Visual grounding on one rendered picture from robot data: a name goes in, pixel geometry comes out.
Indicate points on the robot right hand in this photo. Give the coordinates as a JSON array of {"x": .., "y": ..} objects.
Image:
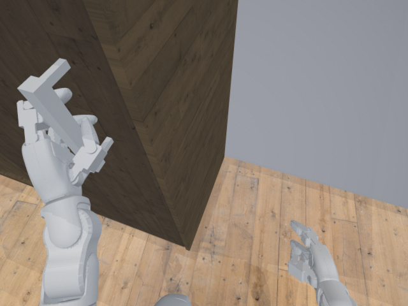
[{"x": 316, "y": 263}]

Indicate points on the wardrobe door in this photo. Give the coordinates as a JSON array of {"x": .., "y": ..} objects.
[
  {"x": 34, "y": 34},
  {"x": 7, "y": 165}
]

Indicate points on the robot left hand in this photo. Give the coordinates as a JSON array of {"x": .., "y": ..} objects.
[{"x": 47, "y": 157}]

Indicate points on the left robot forearm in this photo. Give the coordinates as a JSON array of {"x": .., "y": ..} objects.
[{"x": 71, "y": 235}]

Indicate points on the right robot forearm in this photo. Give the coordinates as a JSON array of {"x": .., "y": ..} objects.
[{"x": 333, "y": 293}]

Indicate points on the handle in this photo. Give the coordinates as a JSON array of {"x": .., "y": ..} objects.
[{"x": 40, "y": 94}]

